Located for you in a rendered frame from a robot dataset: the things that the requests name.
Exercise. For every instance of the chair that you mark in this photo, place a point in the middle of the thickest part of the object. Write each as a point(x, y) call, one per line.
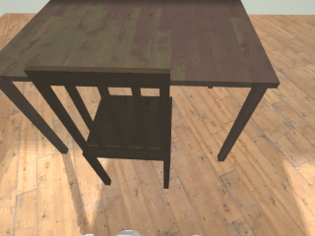
point(125, 126)

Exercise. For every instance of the table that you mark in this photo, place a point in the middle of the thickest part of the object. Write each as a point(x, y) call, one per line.
point(204, 43)

